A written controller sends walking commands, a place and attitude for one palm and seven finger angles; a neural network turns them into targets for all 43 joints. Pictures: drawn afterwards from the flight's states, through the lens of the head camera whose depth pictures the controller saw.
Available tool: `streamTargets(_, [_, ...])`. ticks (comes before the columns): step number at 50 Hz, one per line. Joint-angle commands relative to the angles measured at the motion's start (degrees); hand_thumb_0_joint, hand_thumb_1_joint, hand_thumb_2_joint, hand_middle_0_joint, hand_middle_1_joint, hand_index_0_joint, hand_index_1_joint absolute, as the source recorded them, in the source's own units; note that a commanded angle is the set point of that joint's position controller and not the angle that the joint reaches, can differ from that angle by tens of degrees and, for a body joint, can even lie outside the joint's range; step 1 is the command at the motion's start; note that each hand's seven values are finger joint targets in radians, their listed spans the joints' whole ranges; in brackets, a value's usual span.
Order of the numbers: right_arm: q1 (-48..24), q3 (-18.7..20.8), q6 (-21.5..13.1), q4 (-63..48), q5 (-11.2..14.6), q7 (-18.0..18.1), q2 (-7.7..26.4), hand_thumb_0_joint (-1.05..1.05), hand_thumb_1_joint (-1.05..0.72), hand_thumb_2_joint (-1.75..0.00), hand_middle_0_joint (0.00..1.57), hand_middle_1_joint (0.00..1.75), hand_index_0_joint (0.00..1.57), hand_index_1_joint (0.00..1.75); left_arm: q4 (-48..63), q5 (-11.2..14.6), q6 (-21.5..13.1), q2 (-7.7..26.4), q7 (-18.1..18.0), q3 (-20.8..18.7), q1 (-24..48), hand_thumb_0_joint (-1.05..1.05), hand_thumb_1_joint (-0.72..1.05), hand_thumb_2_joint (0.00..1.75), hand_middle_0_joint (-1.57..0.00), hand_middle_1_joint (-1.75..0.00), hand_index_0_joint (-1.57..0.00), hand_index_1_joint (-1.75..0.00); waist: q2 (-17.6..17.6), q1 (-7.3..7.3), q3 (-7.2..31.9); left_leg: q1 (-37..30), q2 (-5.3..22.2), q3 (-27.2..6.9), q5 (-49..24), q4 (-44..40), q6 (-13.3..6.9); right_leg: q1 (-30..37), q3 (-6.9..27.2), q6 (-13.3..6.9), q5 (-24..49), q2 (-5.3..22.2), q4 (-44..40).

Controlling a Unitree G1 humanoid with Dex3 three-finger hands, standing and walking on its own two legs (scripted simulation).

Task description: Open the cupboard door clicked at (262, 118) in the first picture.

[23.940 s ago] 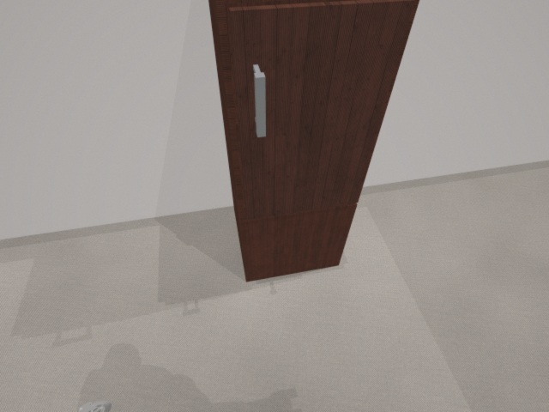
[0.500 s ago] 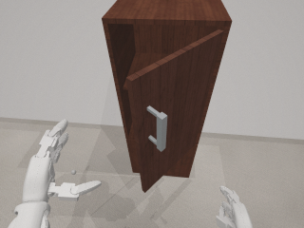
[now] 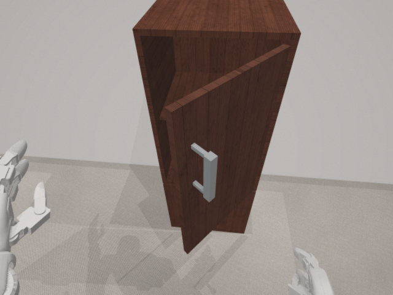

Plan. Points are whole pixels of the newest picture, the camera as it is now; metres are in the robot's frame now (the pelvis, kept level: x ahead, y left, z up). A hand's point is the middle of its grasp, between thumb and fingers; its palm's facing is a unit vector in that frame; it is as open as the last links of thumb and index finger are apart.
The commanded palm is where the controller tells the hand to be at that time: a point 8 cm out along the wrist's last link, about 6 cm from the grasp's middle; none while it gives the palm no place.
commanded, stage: draw the hand back to the body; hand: left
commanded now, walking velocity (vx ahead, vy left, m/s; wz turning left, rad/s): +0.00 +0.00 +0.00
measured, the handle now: (203, 173) +0.34 +0.04 +0.08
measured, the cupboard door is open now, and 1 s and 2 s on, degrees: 50 50 50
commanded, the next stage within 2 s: step back with the hand held close in 0.28 s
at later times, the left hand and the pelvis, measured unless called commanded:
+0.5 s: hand (52, 209) +0.19 +0.25 +0.16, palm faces +0.44 -0.79 -0.43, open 7.4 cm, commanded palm +0.13 +0.29 +0.17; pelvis -0.01 -0.01 +0.00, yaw +0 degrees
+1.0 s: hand (12, 253) +0.12 +0.28 +0.15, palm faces +0.38 -0.77 -0.51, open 7.4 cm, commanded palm +0.06 +0.32 +0.17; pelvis -0.08 +0.02 -0.01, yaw -1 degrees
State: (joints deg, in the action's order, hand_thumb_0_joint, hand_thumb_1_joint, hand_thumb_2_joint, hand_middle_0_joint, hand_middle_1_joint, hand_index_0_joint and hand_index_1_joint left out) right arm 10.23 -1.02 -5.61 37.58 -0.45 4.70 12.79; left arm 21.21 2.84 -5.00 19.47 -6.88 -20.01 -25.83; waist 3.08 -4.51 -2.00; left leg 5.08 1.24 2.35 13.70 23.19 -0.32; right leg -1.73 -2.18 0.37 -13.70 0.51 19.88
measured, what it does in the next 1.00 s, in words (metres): shifts its weight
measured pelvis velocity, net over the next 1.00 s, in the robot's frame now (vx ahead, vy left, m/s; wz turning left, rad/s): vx -0.08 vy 0.02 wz -0.01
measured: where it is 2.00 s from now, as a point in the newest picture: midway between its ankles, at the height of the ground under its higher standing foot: outside the picture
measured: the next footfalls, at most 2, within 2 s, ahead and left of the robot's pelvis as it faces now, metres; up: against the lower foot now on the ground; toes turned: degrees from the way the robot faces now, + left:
right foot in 1.58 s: -0.26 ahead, -0.11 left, +0.00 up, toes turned +0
left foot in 1.76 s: -0.14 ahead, +0.10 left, +0.00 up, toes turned +0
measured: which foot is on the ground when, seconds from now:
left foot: down 0.00-1.00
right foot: down 0.00-1.00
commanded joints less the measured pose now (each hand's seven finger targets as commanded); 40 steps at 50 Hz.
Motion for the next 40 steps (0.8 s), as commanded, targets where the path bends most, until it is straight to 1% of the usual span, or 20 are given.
streamTargets(1, [-7.3, 2.4, -3.2, -9.3, -0.3, 0.2, 6.2, 0.0, -0.9, -0.9, 0.2, 0.3, 0.2, 0.3, 12.0, 0.0, -3.6, 8.8, -0.8, -4.0, 5.2, 0.0, 0.9, 0.9, -0.2, -0.3, -0.2, -0.3, 0.6, 0.68, 4.7, -2.5, 0.1, -0.7, -14.3, -3.3, -0.5, -2.7, 0.0, -0.9, 11.3, -0.9, -2.7])
streamTargets(3, [-7.3, 2.3, -3.4, -9.2, -0.4, 0.3, 6.2, 0.0, -0.9, -0.9, 0.2, 0.3, 0.2, 0.3, 12.3, -0.1, -3.9, 10.5, -1.1, -5.5, 5.6, 0.0, 0.9, 0.9, -0.2, -0.3, -0.2, -0.3, -0.2, 0.43, 4.6, -2.3, -0.1, -0.8, -13.9, -3.3, -0.5, -2.2, -0.1, -1.1, 11.2, -1.0, -2.9])
streamTargets(5, [-7.5, 2.3, -3.4, -9.2, -0.4, 0.4, 5.9, 0.0, -0.9, -0.9, 0.2, 0.3, 0.2, 0.3, 12.1, 0.0, -4.0, 10.2, -1.0, -5.7, 4.6, 0.0, 0.9, 0.9, -0.2, -0.3, -0.2, -0.3, -0.7, 0.34, 4.8, -2.2, -0.2, -0.7, -13.9, -3.2, -0.6, -2.1, 0.1, -1.0, 11.7, -0.9, -2.8])
streamTargets(8, [-7.4, 2.3, -3.4, -8.9, -0.5, 0.5, 5.8, 0.0, -0.9, -0.9, 0.2, 0.3, 0.2, 0.3, 12.2, 0.1, -4.1, 10.9, -1.0, -6.4, 4.7, 0.0, 0.9, 0.9, -0.2, -0.3, -0.2, -0.3, 1.1, 0.27, 5.0, -2.4, -0.4, -0.4, -14.3, -2.7, -0.5, -1.8, 0.4, -1.1, 12.7, -0.8, -3.3])
streamTargets(10, [-7.8, 2.3, -3.3, -9.0, -0.3, 0.6, 5.5, 0.0, -0.9, -0.9, 0.2, 0.3, 0.2, 0.3, 11.6, 0.3, -4.0, 9.8, -0.8, -5.5, 4.7, 0.0, 0.9, 0.9, -0.2, -0.3, -0.2, -0.3, 0.0, 0.53, 3.5, -2.3, -0.2, -0.3, -13.4, -2.9, -0.7, -2.9, 0.5, -0.9, 11.7, -0.8, -3.7])
streamTargets(12, [-7.6, 2.3, -3.4, -8.9, -0.3, 0.7, 5.5, 0.0, -0.9, -0.9, 0.2, 0.3, 0.2, 0.3, 11.6, 0.2, -4.0, 10.0, -0.8, -5.7, 5.3, 0.0, 0.9, 0.9, -0.2, -0.3, -0.2, -0.3, 1.1, 0.53, 4.1, -2.6, -0.3, -0.1, -12.9, -2.8, -0.7, -3.0, 0.6, -0.9, 11.2, -0.7, -3.8])
streamTargets(13, [-7.6, 2.4, -3.5, -8.8, -0.4, 0.6, 5.6, 0.0, -0.9, -0.9, 0.2, 0.3, 0.2, 0.3, 11.4, 0.2, -4.1, 10.0, -0.8, -5.6, 5.2, 0.0, 0.9, 0.9, -0.2, -0.3, -0.2, -0.3, 0.2, 0.53, 3.9, -2.5, -0.3, -0.2, -12.9, -2.8, -0.7, -2.8, 0.5, -0.9, 11.2, -0.8, -4.1])
streamTargets(14, [-7.7, 2.3, -3.6, -8.8, -0.3, 0.6, 5.5, 0.0, -0.9, -0.9, 0.2, 0.3, 0.2, 0.3, 11.4, 0.3, -4.1, 9.6, -0.7, -5.3, 4.8, 0.0, 0.9, 0.9, -0.2, -0.3, -0.2, -0.3, 0.9, 0.62, 3.6, -2.6, -0.3, 0.1, -13.1, -2.7, -0.8, -3.0, 0.7, -0.8, 11.8, -0.7, -3.9])
streamTargets(19, [-7.7, 2.4, -3.8, -8.8, -0.4, 0.6, 5.5, 0.0, -0.9, -0.9, 0.2, 0.3, 0.2, 0.3, 11.4, 0.3, -4.2, 9.6, -0.7, -5.3, 4.7, 0.0, 0.9, 0.9, -0.2, -0.3, -0.2, -0.3, 0.3, 0.5, 4.5, -3.0, -0.2, -0.1, -12.9, -3.0, -0.8, -2.8, 0.5, -0.8, 11.3, -0.7, -3.8])
streamTargets(20, [-8.3, 2.3, -4.2, -9.4, -0.2, 0.5, 5.6, 0.0, -0.9, -0.9, 0.2, 0.3, 0.2, 0.3, 17.4, 0.3, -4.9, 11.0, -0.8, -5.5, 8.8, 0.0, 0.9, 0.9, -0.2, -0.3, -0.2, -0.3, 1.6, 0.48, 6.1, -3.6, -0.5, -0.4, -13.1, -2.6, -0.8, -2.4, 0.9, -0.8, 11.8, -0.7, -3.6])
streamTargets(21, [-7.2, 2.1, -3.0, -11.2, 0.3, 0.5, 7.1, 0.0, -0.9, -0.9, 0.2, 0.3, 0.2, 0.3, 17.6, 0.3, -6.8, 18.1, -1.0, -12.8, 9.9, 0.0, 0.9, 0.9, -0.2, -0.3, -0.2, -0.3, -0.4, 2.99, 0.6, 0.8, 0.4, -0.8, -10.3, -0.2, -1.8, -9.8, 5.1, -0.7, 15.1, 1.7, -6.4])
streamTargets(22, [-7.2, 2.3, -1.8, -10.2, 0.2, 0.4, 6.1, 0.0, -0.9, -0.9, 0.2, 0.3, 0.2, 0.3, 11.8, 0.3, -6.4, 13.3, -0.2, -9.5, 2.8, 0.0, 0.9, 0.9, -0.2, -0.3, -0.2, -0.3, -4.2, 3.11, 1.3, 1.1, 0.4, -1.4, -9.9, 1.3, -1.8, -10.0, 4.9, -0.7, 16.7, 2.9, -6.1])
streamTargets(24, [-6.9, 2.7, -0.5, -11.3, 0.3, 0.2, 6.5, 0.0, -0.9, -0.9, 0.2, 0.3, 0.2, 0.3, 12.3, 0.1, -6.6, 11.6, 0.2, -8.0, -0.2, 0.0, 0.9, 0.9, -0.2, -0.3, -0.2, -0.3, -2.5, 3.32, 3.8, 1.5, 0.7, -0.8, -12.3, 1.8, -1.4, -9.3, 4.1, -0.6, 19.8, 3.6, -4.2])
streamTargets(27, [-6.2, 3.4, 0.9, -12.6, 0.6, 0.2, 7.0, 0.0, -0.9, -0.9, 0.2, 0.3, 0.2, 0.3, 13.2, 0.2, -6.5, 11.6, 0.1, -7.7, -3.0, 0.0, 0.9, 0.9, -0.2, -0.3, -0.2, -0.3, -2.6, 3.53, 8.5, 0.4, 1.8, -0.4, -18.7, 2.4, -1.2, -8.0, 3.1, 0.0, 24.4, 3.5, -1.2])
streamTargets(28, [-6.8, 3.5, 1.2, -12.6, 0.7, 0.6, 7.0, 0.0, -0.9, -0.9, 0.2, 0.3, 0.2, 0.3, 13.6, 0.2, -6.6, 12.4, -0.2, -8.4, -3.6, 0.0, 0.9, 0.9, -0.2, -0.3, -0.2, -0.3, -1.0, 3.47, 9.6, 0.0, 2.1, -0.4, -21.4, 2.4, -1.3, -7.5, 2.7, 0.1, 26.4, 3.5, -0.2])
streamTargets(32, [-6.2, 4.0, 2.6, -14.5, 1.1, 0.7, 6.8, 0.0, -0.9, -0.9, 0.2, 0.3, 0.2, 0.3, 16.5, 0.3, -6.3, 14.1, -0.8, -10.2, -5.4, 0.0, 0.9, 0.9, -0.2, -0.3, -0.2, -0.3, -3.2, 3.51, 12.5, 0.9, 2.9, -0.4, -25.2, 3.1, -1.0, -6.6, 2.4, 0.5, 29.1, 3.1, 2.7])
streamTargets(33, [-6.8, 4.1, 2.7, -14.6, 1.1, 0.9, 6.8, 0.0, -0.9, -0.9, 0.2, 0.3, 0.2, 0.3, 17.4, 0.3, -6.3, 15.0, -1.0, -10.9, -5.5, 0.0, 0.9, 0.9, -0.2, -0.3, -0.2, -0.3, -1.8, 3.3, 12.6, 1.4, 2.9, -0.8, -25.4, 3.0, -1.0, -6.5, 2.3, 0.4, 28.5, 3.2, 3.2])
streamTargets(36, [-6.0, 4.2, 2.9, -15.5, 1.2, 0.8, 6.8, 0.0, -0.9, -0.9, 0.2, 0.3, 0.2, 0.3, 19.2, 0.3, -6.6, 14.9, -1.4, -11.1, -6.7, 0.0, 0.9, 0.9, -0.2, -0.3, -0.2, -0.3, -1.6, 3.38, 12.2, 3.9, 3.5, -1.3, -22.9, 2.4, -1.0, -7.0, 2.7, 0.5, 24.8, 2.6, 4.4])
streamTargets(38, [-6.2, 4.3, 2.8, -15.6, 1.1, 0.9, 7.0, 0.0, -0.9, -0.9, 0.2, 0.3, 0.2, 0.3, 20.2, 0.2, -7.0, 15.7, -1.8, -12.1, -6.9, 0.0, 0.9, 0.9, -0.2, -0.3, -0.2, -0.3, 0.5, 3.22, 11.9, 6.1, 3.6, -2.0, -20.0, 1.6, -1.2, -6.9, 2.7, 0.4, 21.2, 2.4, 4.7])
streamTargets(40, [-5.6, 4.2, 2.5, -15.6, 1.2, 0.8, 6.8, 0.0, -0.9, -0.9, 0.2, 0.3, 0.2, 0.3, 19.7, 0.1, -7.3, 15.0, -2.0, -11.8, -7.4, 0.0, 0.9, 0.9, -0.2, -0.3, -0.2, -0.3, 0.0, 3.44, 10.3, 9.0, 4.2, -2.4, -14.7, 0.7, -1.4, -7.8, 3.0, 0.5, 16.1, 2.1, 5.2])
